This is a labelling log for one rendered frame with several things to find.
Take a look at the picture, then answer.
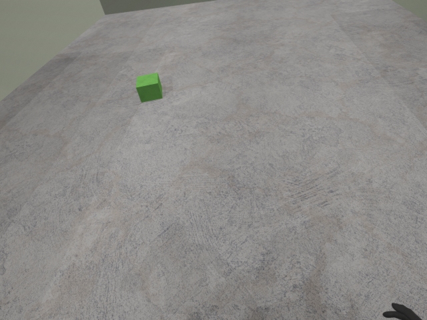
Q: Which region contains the carton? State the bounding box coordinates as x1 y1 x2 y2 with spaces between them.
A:
136 73 163 103

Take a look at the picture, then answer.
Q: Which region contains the right robot hand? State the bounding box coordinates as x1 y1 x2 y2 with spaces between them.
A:
383 303 422 320

